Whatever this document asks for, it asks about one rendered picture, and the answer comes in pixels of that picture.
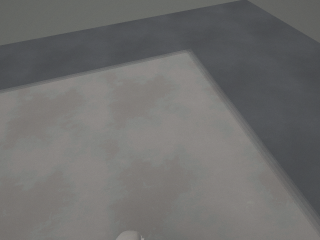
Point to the robot left thigh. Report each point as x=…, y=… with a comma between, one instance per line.
x=130, y=235

